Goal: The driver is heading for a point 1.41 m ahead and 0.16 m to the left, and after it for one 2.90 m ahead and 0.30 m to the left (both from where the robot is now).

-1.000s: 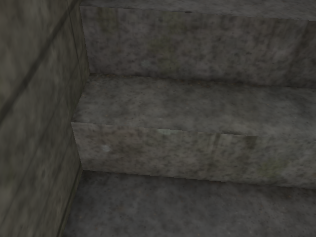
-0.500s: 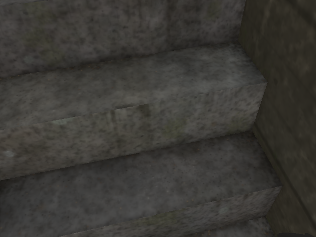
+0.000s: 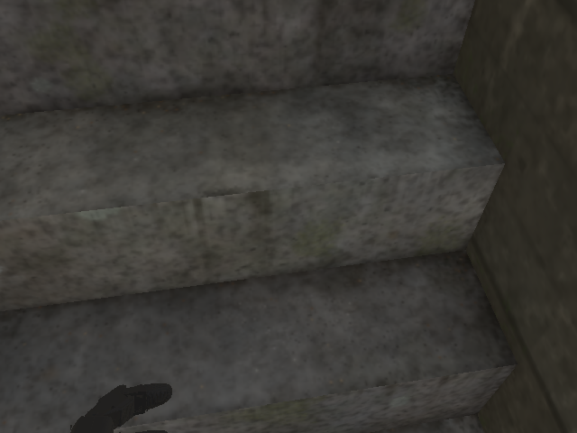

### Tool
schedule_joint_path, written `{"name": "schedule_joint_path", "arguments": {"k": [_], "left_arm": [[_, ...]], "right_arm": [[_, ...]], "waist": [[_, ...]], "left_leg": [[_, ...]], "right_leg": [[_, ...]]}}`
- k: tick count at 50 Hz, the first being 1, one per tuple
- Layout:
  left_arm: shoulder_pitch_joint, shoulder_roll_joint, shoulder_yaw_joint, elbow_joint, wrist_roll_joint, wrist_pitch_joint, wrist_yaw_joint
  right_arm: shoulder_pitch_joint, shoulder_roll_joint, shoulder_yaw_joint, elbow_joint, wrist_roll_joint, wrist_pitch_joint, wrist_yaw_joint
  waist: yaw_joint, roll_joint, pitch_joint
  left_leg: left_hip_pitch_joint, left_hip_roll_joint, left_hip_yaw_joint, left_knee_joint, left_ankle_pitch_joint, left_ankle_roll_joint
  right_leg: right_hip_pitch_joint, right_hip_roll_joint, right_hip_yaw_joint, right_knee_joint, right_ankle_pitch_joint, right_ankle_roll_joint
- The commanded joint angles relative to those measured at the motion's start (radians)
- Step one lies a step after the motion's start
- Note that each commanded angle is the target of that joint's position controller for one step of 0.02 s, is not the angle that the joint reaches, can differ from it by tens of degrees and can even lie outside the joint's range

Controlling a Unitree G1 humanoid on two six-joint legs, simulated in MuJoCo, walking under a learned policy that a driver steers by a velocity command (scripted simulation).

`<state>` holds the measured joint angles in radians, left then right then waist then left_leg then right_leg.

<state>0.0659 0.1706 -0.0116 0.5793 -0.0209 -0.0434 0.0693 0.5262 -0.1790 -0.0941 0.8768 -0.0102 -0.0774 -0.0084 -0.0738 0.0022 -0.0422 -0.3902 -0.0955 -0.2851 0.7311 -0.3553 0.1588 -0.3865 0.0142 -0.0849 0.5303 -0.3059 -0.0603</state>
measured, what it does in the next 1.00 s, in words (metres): climbs: left foot 0.22 m higher, then right foot 0.22 m higher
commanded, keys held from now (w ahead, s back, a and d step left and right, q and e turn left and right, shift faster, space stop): w+q+shift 0.34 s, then q+shift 0.02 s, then e+shift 0.60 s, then w+e+shift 0.04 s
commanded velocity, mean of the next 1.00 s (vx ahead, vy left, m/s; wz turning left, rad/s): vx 0.52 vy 0.00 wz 0.10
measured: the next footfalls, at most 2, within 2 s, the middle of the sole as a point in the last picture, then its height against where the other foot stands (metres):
left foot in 0.42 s outside the picture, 0.22 m higher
right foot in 0.94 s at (360, 352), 0.22 m higher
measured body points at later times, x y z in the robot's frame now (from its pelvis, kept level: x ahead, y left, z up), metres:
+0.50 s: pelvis +0.17 +0.03 +0.13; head +0.25 +0.02 +0.57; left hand +0.12 +0.31 +0.03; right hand +0.47 -0.06 +0.00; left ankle +0.23 +0.13 -0.51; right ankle +0.06 -0.15 -0.36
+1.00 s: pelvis +0.33 +0.00 +0.25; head +0.35 -0.01 +0.70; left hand +0.51 +0.21 +0.16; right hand +0.42 -0.26 +0.11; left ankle +0.23 +0.14 -0.49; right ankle +0.41 -0.12 -0.29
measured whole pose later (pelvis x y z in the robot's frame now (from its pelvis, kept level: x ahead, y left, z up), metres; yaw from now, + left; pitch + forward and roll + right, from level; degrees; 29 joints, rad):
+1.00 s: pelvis +0.33 +0.00 +0.25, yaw +3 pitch +9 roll -4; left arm 0.07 0.15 -0.05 0.70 0.01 0.05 -0.09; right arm 0.25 -0.29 -0.05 0.95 -0.04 -0.06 0.08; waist 0.01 0.11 -0.14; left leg -0.22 0.25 0.30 0.42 -0.18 0.03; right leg -1.12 0.04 -0.05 1.63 -0.70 -0.10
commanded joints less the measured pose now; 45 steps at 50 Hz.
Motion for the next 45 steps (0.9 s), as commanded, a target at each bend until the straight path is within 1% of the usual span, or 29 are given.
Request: {"name": "schedule_joint_path", "arguments": {"k": [1,2,3,4,5,8,12,14,15,16,17,18,19,20,21,22,23,24,26,27,28,29,31,32,34,35,37,42,45], "left_arm": [[0.355,0.282,0.115,0.066,0.056,-0.003,0.074],[0.213,0.22,0.116,0.0,0.074,-0.007,0.086],[0.171,0.164,0.091,0.034,0.04,-0.023,0.069],[0.174,0.11,0.071,0.081,0.044,-0.045,0.053],[0.179,0.069,0.061,0.106,0.064,-0.071,0.051],[0.318,0.063,0.05,0.291,0.097,-0.133,0.008],[0.38,0.124,0.071,0.374,0.081,-0.178,-0.049],[0.471,0.167,0.086,0.434,0.066,-0.164,-0.017],[0.359,0.223,0.098,0.404,0.033,-0.161,-0.015],[0.287,0.246,0.103,0.366,-0.016,-0.141,0.007],[0.322,0.301,0.101,0.328,-0.046,-0.13,0.033],[0.288,0.389,0.137,0.286,-0.04,-0.127,0.017],[0.393,0.335,0.107,0.261,-0.067,-0.152,0.006],[0.35,0.372,0.115,0.212,-0.085,-0.165,-0.021],[0.288,0.306,0.117,0.16,-0.065,-0.159,-0.056],[0.249,0.118,0.085,0.162,-0.015,-0.153,-0.062],[0.175,0.069,0.074,0.084,-0.021,-0.151,-0.045],[0.143,0.057,0.065,0.032,-0.001,-0.138,-0.039],[0.108,0.019,0.048,0.021,0.066,-0.097,-0.041],[0.138,0.024,0.05,0.035,0.066,-0.078,-0.036],[0.21,0.142,0.073,0.056,0.052,0.006,-0.165],[0.231,0.108,0.072,0.088,0.055,0.05,-0.193],[0.247,0.045,0.031,0.11,0.052,0.052,-0.169],[0.199,-0.004,0.006,0.082,0.045,0.057,-0.179],[0.167,-0.024,-0.012,0.035,0.029,0.08,-0.183],[0.084,0.02,-0.004,-0.008,0.032,0.081,-0.19],[-0.124,0.077,-0.009,-0.066,-0.024,0.104,-0.182],[-0.076,0.017,-0.04,-0.005,0.021,0.176,-0.198],[-0.019,-0.036,-0.065,0.027,0.051,0.108,-0.206]], "right_arm": [[-0.492,0.02,0.007,-0.294,0.022,-0.072,0.014],[-0.397,-0.086,-0.006,-0.292,-0.009,-0.055,-0.011],[-0.407,-0.047,0.012,-0.309,-0.056,-0.017,-0.018],[-0.387,0.034,0.045,-0.325,-0.083,0.019,-0.018],[-0.379,0.025,0.053,-0.327,-0.089,0.045,-0.027],[-0.498,0.051,0.073,-0.413,-0.037,0.087,-0.02],[-0.862,0.027,0.079,-0.544,-0.029,0.121,-0.024],[-0.94,0.036,0.079,-0.6,-0.051,0.165,-0.014],[-0.713,0.046,0.1,-0.538,-0.015,0.188,-0.01],[-0.658,-0.01,0.094,-0.49,0.021,0.203,-0.007],[-0.547,-0.054,0.076,-0.427,0.002,0.23,-0.015],[-0.36,-0.078,0.063,-0.399,0.005,0.229,-0.029],[-0.445,-0.154,0.05,-0.382,-0.014,0.22,-0.022],[-0.357,-0.178,0.028,-0.359,-0.005,0.213,-0.042],[-0.413,-0.216,0.006,-0.344,-0.007,0.191,-0.04],[-0.439,-0.188,-0.016,-0.25,-0.045,0.15,-0.007],[-0.395,-0.212,-0.027,-0.238,-0.097,0.126,-0.022],[-0.367,-0.172,-0.016,-0.183,-0.09,0.103,-0.028],[-0.389,-0.121,-0.006,-0.062,-0.081,0.057,-0.041],[-0.388,-0.096,0.004,-0.045,-0.078,0.034,-0.052],[-0.213,0.078,0.123,-0.007,-0.049,0.063,0.067],[-0.131,0.093,0.123,0.064,-0.06,0.093,0.12],[-0.132,0.048,0.128,0.112,-0.063,0.072,0.141],[-0.201,0.002,0.116,0.115,-0.053,0.043,0.111],[-0.371,-0.025,0.122,0.093,-0.096,0.019,0.093],[-0.448,-0.091,0.116,0.042,-0.124,0.0,0.088],[-0.337,-0.155,0.105,0.046,-0.136,-0.013,0.064],[-0.251,-0.233,0.087,0.064,-0.09,0.045,0.118],[-0.173,-0.256,0.039,0.101,-0.021,-0.001,0.094]], "waist": [[0.225,-0.239,-0.18],[0.156,-0.237,-0.226],[0.084,-0.156,-0.144],[0.008,-0.052,-0.019],[-0.004,0.016,0.036],[0.025,-0.002,0.129],[0.047,0.054,0.212],[0.069,0.007,0.128],[-0.04,-0.061,0.027],[-0.073,-0.055,-0.048],[-0.083,-0.077,-0.154],[-0.14,-0.213,-0.252],[-0.062,-0.183,-0.358],[-0.105,-0.203,-0.454],[-0.075,-0.071,-0.497],[-0.044,-0.009,-0.402],[-0.065,-0.018,-0.448],[-0.042,-0.14,-0.392],[0.021,-0.198,-0.065],[0.04,-0.181,-0.033],[-0.027,-0.041,-0.056],[0.003,0.032,-0.078],[0.111,-0.014,-0.108],[0.155,0.109,-0.052],[0.255,0.018,-0.008],[0.275,-0.074,-0.008],[0.166,0.08,-0.034],[0.13,0.122,-0.11],[0.101,0.173,-0.105]], "left_leg": [[-0.879,-0.056,0.026,0.93,0.11,-0.041],[-0.882,0.025,0.087,1.211,0.176,-0.067],[-0.941,0.033,0.129,1.459,0.239,-0.087],[-0.958,0.062,0.105,1.544,0.25,-0.093],[-0.979,0.061,0.105,1.604,0.265,-0.089],[-1.134,0.06,0.091,1.792,0.175,-0.021],[-1.031,0.07,0.282,1.408,-0.021,0.023],[-1.007,0.094,0.36,1.323,-0.065,0.031],[-0.69,0.107,0.446,1.032,-0.151,0.057],[-0.391,0.047,0.505,0.775,-0.128,0.048],[-0.255,-0.078,0.616,0.879,-0.345,0.041],[-0.193,-0.061,0.578,0.767,-0.409,0.054],[0.164,-0.084,0.382,0.613,-0.424,0.099],[0.405,-0.035,0.242,0.356,-0.143,0.08],[0.518,0.036,0.072,0.044,0.033,0.057],[0.524,0.12,-0.031,-0.058,0.195,0.14],[0.538,0.335,-0.311,-0.149,0.42,0.177],[0.448,0.324,-0.327,-0.209,0.309,0.144],[0.233,0.28,-0.179,-0.18,0.194,0.131],[0.21,0.29,-0.107,-0.232,0.262,0.106],[0.351,0.345,-0.169,-0.168,0.57,0.188],[0.39,0.381,-0.157,-0.217,0.784,0.211],[0.258,0.384,-0.003,-0.316,0.418,0.161],[0.141,0.354,0.082,-0.403,0.216,0.139],[-0.084,0.36,0.183,-0.533,-0.102,0.057],[-0.265,0.302,0.322,-0.544,-0.16,0.007],[-0.282,0.301,0.356,-0.628,-0.129,0.039],[0.103,0.495,0.406,-0.643,0.071,0.06],[0.377,0.522,0.458,-0.544,0.412,0.074]], "right_leg": [[0.713,-0.429,0.535,-0.235,-0.147,0.032],[0.563,-0.556,0.675,-0.308,-0.566,0.029],[0.449,-0.499,0.616,-0.296,-0.603,0.03],[0.289,-0.439,0.452,-0.253,-0.486,0.012],[0.23,-0.415,0.373,-0.273,-0.371,0.024],[0.269,-0.364,0.218,-0.268,-0.131,0.041],[0.168,-0.284,-0.056,-0.425,0.472,0.111],[0.35,-0.279,-0.09,-0.451,0.831,0.081],[0.301,-0.247,-0.242,-0.444,1.181,0.072],[0.204,-0.236,-0.241,-0.402,1.552,0.033],[0.249,-0.316,-0.215,-0.207,2.266,0.005],[0.368,-0.379,-0.181,0.013,2.488,-0.028],[0.105,-0.323,-0.062,0.227,2.54,-0.01],[-0.046,-0.283,0.005,0.446,1.979,-0.028],[-0.153,-0.097,0.035,0.753,0.745,-0.025],[-0.309,0.042,0.2,1.303,0.299,0.0],[-0.532,0.138,0.339,1.694,0.358,0.0],[-0.496,0.079,0.315,1.66,0.402,-0.01],[-0.636,0.061,0.273,1.636,0.323,-0.027],[-0.628,0.038,0.264,1.602,0.283,-0.029],[-0.991,0.058,0.412,1.772,0.087,-0.098],[-1.08,0.079,0.421,1.83,0.095,-0.185],[-1.128,0.02,0.438,1.827,0.063,-0.226],[-1.148,0.027,0.346,2.035,-0.067,-0.237],[-1.119,-0.018,0.258,2.033,-0.02,-0.219],[-0.961,-0.054,0.142,1.8,0.196,-0.168],[-0.922,-0.068,0.082,1.649,0.138,-0.088],[-0.991,-0.082,0.088,1.293,-0.143,-0.125],[-0.894,-0.054,0.016,1.124,-0.36,-0.094]]}}
Velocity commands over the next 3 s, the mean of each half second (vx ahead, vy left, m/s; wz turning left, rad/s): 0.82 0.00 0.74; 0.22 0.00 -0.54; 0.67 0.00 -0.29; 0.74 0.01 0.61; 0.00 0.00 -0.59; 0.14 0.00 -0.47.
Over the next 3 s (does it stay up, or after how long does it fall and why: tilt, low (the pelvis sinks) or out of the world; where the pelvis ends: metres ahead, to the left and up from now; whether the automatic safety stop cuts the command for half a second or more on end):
stays up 0.82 0.16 0.84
